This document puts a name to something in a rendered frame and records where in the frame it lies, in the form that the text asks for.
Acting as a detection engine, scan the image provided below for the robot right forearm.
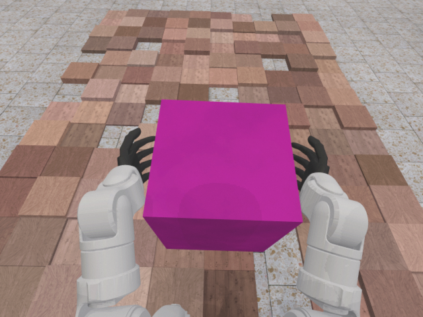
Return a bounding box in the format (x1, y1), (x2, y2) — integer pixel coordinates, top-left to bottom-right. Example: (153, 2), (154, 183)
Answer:
(296, 172), (368, 317)

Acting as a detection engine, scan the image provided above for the robot left forearm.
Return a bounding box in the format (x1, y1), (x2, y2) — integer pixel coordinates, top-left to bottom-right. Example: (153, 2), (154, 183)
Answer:
(75, 165), (145, 317)

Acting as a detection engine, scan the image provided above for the robot right hand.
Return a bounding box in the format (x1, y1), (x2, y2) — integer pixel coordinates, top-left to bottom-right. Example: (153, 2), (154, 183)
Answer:
(291, 135), (330, 191)

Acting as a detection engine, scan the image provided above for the robot left hand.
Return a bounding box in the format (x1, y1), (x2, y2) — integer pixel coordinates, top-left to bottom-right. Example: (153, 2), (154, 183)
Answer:
(117, 128), (155, 183)

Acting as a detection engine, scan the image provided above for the carton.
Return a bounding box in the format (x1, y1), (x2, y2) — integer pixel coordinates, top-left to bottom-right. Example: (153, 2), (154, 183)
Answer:
(143, 99), (303, 252)

